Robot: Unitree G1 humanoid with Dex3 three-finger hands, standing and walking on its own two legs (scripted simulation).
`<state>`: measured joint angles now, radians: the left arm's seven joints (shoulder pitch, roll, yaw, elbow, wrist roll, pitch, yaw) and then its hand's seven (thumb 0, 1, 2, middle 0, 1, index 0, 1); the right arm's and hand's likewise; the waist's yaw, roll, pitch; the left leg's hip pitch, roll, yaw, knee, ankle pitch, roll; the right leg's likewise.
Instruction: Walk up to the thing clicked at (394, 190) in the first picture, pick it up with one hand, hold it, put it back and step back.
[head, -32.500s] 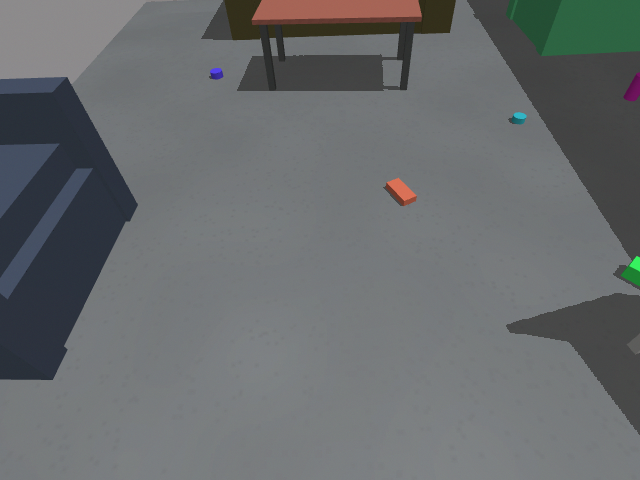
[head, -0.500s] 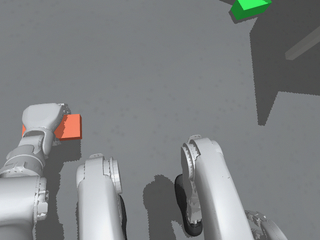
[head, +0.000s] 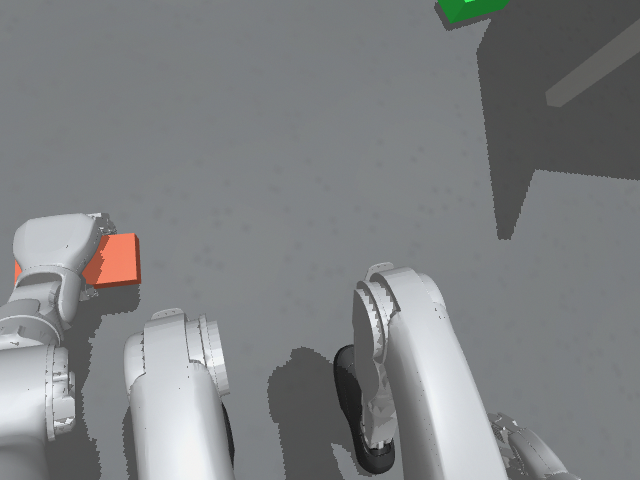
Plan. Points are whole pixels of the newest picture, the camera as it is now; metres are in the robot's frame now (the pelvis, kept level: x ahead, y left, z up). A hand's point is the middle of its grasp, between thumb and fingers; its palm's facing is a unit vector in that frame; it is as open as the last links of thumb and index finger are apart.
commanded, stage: rest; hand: left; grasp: from above
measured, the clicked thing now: (81, 264) +0.42 +0.27 -0.23
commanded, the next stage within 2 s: open in 1.08 s
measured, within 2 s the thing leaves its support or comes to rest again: rests again in 0.64 s
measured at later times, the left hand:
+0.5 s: hand (92, 267) +0.42 +0.26 -0.24, palm faces -0.47 -0.10 -0.88, open 9.4 cm
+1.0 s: hand (96, 266) +0.42 +0.26 -0.26, palm faces -0.47 -0.09 -0.88, open 9.5 cm
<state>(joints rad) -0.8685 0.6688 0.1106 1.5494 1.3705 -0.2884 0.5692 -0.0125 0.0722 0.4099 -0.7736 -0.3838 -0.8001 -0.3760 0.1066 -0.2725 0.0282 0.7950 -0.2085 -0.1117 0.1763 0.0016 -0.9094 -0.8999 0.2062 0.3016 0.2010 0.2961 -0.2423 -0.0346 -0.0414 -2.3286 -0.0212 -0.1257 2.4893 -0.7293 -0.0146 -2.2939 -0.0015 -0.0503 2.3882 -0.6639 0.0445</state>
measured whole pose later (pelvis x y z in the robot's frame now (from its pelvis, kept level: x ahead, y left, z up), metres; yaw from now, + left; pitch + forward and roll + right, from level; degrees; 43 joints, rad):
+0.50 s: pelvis +0.01 +0.00 -0.02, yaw -3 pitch +30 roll -10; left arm -0.87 0.76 0.17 1.65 1.40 -0.31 0.66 -0.01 0.09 0.38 -0.78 -0.35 -0.82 -0.34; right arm 0.09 -0.28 0.09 0.81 -0.29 -0.16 0.25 0.00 -0.90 -0.90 0.21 0.30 0.20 0.30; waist -0.29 -0.06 0.03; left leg -2.35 -0.02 -0.17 2.59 -0.77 -0.01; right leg -2.31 0.02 -0.09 2.44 -0.67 0.06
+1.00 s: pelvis +0.00 +0.01 -0.02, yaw -5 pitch +28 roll -12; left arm -0.90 0.81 0.14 1.74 1.37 -0.28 0.72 -0.01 0.09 0.38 -0.77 -0.36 -0.81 -0.35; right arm 0.06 -0.30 0.16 0.80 -0.33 -0.23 0.32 0.00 -0.90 -0.90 0.21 0.30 0.20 0.30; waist -0.33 -0.08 0.08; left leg -2.34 -0.01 -0.20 2.62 -0.77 0.00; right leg -2.28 0.03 -0.11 2.44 -0.67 0.07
